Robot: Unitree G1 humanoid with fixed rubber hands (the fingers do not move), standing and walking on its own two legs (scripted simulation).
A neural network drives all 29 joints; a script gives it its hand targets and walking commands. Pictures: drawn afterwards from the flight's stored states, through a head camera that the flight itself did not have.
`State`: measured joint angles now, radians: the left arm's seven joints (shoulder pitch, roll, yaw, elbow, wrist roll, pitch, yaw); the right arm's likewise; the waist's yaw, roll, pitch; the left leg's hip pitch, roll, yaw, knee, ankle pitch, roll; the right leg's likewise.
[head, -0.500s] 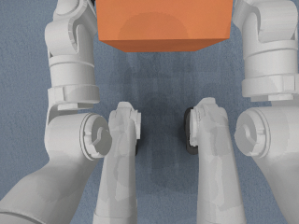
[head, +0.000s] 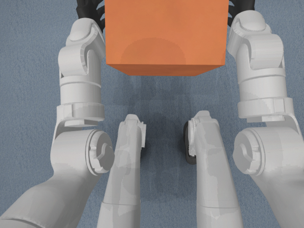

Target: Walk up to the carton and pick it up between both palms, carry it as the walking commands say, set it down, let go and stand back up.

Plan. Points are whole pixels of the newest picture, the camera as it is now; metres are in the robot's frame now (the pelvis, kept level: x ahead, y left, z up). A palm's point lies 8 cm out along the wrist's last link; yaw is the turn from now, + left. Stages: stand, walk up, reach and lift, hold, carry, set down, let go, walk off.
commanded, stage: reach and lift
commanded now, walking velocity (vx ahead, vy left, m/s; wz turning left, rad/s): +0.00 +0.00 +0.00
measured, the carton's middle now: (163, 24) +0.55 +0.00 -0.09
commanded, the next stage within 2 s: none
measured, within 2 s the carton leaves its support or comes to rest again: neither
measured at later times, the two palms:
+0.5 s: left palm (69, 13) +0.50 +0.14 +0.05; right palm (257, 4) +0.50 -0.14 +0.04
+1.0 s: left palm (27, 6) +0.47 +0.16 +0.12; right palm out of the picture +0.47 -0.13 +0.11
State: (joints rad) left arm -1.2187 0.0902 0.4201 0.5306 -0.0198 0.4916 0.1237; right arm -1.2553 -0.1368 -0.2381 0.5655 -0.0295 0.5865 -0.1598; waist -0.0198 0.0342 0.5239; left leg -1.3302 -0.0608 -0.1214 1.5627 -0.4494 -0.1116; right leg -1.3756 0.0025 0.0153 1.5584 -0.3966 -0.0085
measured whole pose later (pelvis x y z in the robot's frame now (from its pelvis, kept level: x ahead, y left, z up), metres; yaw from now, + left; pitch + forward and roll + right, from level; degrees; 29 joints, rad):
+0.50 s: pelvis +0.00 +0.00 +0.06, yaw +0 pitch +7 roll +1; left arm -1.11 0.07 0.41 0.52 0.00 0.49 0.11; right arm -1.15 -0.09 -0.24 0.56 -0.04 0.59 -0.16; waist -0.02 0.03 0.52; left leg -1.06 -0.06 -0.12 1.33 -0.39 -0.10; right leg -1.11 0.00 0.02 1.34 -0.35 -0.01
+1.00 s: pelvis +0.01 +0.00 +0.12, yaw -1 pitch +0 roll +1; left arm -0.95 0.04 0.37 0.50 0.02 0.49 0.09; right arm -0.99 -0.03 -0.24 0.51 -0.05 0.59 -0.17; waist 0.00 0.02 0.52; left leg -0.74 -0.05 -0.12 1.03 -0.30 -0.08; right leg -0.78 0.00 0.03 1.04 -0.26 0.00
